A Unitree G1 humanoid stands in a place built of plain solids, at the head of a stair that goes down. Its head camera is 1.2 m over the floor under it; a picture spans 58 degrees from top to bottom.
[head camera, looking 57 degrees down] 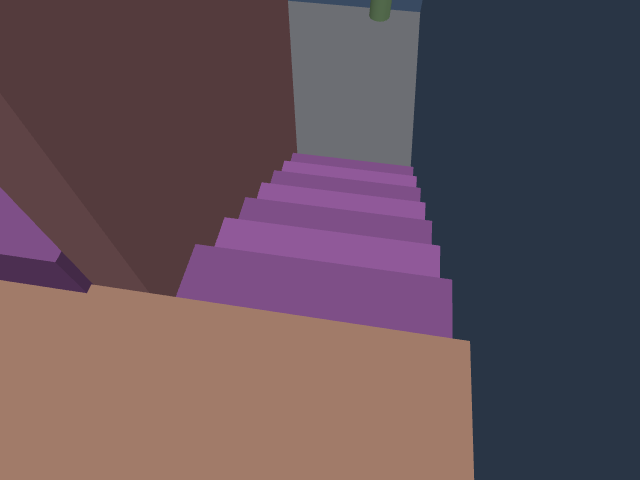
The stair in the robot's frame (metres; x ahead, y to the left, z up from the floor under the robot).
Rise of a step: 0.19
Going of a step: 0.27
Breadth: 0.97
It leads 9 degrees to the right of straight ahead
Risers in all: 8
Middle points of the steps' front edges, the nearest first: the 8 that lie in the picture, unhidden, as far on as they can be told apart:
0.51 0.05 0.00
0.81 0.00 -0.19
1.07 -0.04 -0.38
1.34 -0.09 -0.57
1.61 -0.13 -0.76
1.87 -0.17 -0.95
2.14 -0.21 -1.14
2.41 -0.26 -1.34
